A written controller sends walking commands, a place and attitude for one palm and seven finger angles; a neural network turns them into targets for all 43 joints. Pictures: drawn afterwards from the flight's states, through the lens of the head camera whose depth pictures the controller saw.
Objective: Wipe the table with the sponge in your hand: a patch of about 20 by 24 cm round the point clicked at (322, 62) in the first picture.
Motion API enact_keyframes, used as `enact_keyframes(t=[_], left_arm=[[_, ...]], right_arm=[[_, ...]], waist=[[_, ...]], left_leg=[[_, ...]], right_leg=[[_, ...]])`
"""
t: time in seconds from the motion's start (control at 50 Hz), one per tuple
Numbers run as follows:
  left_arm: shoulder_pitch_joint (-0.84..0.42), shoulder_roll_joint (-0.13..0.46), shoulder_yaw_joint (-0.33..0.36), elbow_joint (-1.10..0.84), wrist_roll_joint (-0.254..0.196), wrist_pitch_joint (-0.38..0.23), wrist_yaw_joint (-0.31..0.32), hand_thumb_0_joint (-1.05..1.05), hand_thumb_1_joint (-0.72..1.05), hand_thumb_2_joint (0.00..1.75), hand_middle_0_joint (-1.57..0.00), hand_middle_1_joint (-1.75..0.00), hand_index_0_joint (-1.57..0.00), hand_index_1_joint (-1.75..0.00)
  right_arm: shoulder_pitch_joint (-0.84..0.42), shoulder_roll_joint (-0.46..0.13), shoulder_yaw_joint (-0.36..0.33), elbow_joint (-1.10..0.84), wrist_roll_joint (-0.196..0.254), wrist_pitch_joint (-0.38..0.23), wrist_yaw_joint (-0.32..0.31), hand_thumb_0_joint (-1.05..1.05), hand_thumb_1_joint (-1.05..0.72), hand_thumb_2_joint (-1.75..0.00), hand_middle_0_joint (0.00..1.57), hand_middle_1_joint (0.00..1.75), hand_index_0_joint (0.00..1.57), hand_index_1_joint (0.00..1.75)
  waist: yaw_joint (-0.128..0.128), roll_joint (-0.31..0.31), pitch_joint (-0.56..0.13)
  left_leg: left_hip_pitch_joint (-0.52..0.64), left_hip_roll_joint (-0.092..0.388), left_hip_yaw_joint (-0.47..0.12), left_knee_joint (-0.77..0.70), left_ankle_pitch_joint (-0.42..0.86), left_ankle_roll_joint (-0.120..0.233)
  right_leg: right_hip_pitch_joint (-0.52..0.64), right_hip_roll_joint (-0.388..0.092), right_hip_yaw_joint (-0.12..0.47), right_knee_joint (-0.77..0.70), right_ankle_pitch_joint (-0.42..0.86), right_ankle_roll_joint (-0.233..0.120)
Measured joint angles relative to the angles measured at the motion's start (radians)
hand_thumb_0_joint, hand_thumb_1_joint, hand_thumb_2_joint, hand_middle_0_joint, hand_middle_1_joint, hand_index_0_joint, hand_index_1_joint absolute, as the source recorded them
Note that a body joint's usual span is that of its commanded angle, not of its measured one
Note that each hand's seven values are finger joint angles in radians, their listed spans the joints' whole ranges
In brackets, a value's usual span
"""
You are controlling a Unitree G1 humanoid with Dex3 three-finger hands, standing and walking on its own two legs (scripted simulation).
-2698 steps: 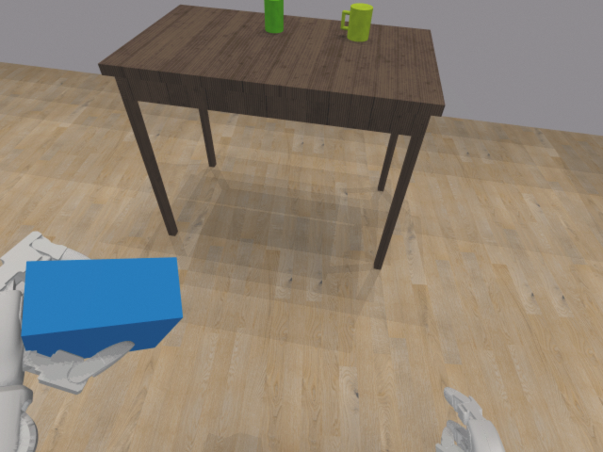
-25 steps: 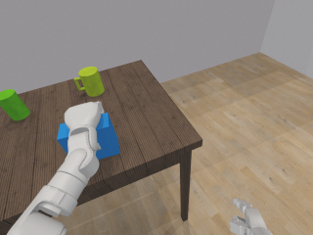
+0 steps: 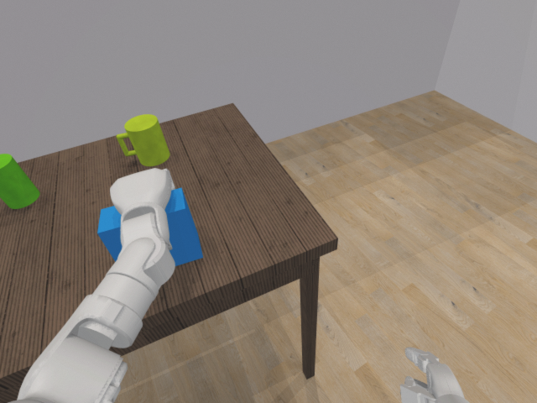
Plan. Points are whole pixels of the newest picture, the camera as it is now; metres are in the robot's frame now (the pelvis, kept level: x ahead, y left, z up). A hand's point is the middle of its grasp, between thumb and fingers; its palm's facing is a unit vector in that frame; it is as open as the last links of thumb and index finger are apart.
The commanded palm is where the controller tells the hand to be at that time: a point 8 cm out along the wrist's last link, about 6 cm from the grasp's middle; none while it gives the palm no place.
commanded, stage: wipe forward along the third lane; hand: left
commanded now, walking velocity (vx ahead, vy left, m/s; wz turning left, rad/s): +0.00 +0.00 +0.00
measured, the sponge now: (158, 242) +0.36 +0.23 +0.05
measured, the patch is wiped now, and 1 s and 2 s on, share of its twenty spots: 0.80 1.00 1.00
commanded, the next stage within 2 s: wipe back along the third lane in 1.36 s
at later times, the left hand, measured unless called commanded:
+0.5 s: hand (156, 193) +0.43 +0.24 +0.10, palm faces -0.07 -0.01 -1.00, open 10.4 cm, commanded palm +0.42 +0.25 +0.13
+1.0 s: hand (147, 175) +0.48 +0.27 +0.10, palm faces -0.11 -0.01 -0.99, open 10.4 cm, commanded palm +0.47 +0.27 +0.14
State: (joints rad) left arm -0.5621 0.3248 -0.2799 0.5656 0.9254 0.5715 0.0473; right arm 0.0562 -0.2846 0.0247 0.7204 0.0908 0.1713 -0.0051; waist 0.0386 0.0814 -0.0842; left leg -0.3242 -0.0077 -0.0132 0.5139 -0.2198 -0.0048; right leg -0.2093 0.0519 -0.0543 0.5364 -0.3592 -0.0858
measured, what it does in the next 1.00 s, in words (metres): stands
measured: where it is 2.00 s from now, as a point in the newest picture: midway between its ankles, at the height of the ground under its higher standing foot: outside the picture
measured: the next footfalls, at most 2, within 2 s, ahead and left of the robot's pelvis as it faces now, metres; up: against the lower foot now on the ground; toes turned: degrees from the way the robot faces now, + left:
none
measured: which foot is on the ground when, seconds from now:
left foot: down 0.00-1.00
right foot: down 0.00-1.00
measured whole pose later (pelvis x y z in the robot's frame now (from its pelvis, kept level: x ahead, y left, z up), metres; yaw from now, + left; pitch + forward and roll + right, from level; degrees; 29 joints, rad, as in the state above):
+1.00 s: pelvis +0.01 +0.01 -0.01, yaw -2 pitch +11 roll -1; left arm -0.96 0.53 -0.09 1.15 1.01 0.32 0.09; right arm 0.26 -0.30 -0.01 0.77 0.06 0.16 0.02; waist -0.10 0.06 -0.12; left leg -0.55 0.03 -0.01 0.60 -0.25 0.01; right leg -0.41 0.08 -0.04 0.55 -0.34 -0.08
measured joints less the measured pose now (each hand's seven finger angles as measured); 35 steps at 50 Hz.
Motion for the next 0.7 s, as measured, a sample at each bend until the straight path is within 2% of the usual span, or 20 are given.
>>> enact_keyframes(t=[0.18,0.34,0.54,0.7], left_arm=[[-0.149,0.020,0.039,0.215,0.028,-0.085,0.002,0.00,-0.56,1.05,-0.73,-1.34,-0.73,-1.34],[-0.199,0.062,0.094,0.329,0.030,-0.158,0.025,0.00,-0.56,1.05,-0.73,-1.33,-0.74,-1.34],[-0.257,0.104,0.134,0.432,0.033,-0.201,0.054,0.00,-0.56,1.05,-0.73,-1.33,-0.74,-1.34],[-0.331,0.147,0.158,0.520,0.050,-0.217,0.049,0.01,-0.57,1.05,-0.73,-1.33,-0.74,-1.34]], right_arm=[[0.046,0.008,0.002,0.010,-0.006,0.005,-0.009,0.01,-0.90,-0.90,0.20,0.30,0.20,0.30],[0.129,-0.007,-0.016,0.035,-0.012,0.015,-0.004,0.01,-0.91,-0.90,0.20,0.30,0.20,0.30],[0.177,-0.021,-0.030,0.060,-0.012,0.009,0.006,0.01,-0.91,-0.90,0.20,0.30,0.20,0.30],[0.175,-0.018,-0.026,0.053,-0.014,-0.006,0.011,0.01,-0.91,-0.90,0.20,0.30,0.20,0.30]], waist=[[-0.029,-0.010,-0.005],[-0.058,-0.007,-0.021],[-0.089,-0.009,-0.023],[-0.115,-0.016,-0.023]], left_leg=[[-0.060,0.006,-0.006,0.022,0.003,-0.001],[-0.100,0.016,0.000,0.039,-0.005,0.004],[-0.135,0.025,0.003,0.048,-0.007,0.013],[-0.173,0.031,0.001,0.058,-0.008,0.015]], right_leg=[[-0.058,0.007,-0.007,0.019,0.003,-0.004],[-0.096,0.016,0.001,0.025,0.006,-0.005],[-0.128,0.025,0.005,0.020,0.015,-0.006],[-0.160,0.032,0.004,0.017,0.022,-0.005]])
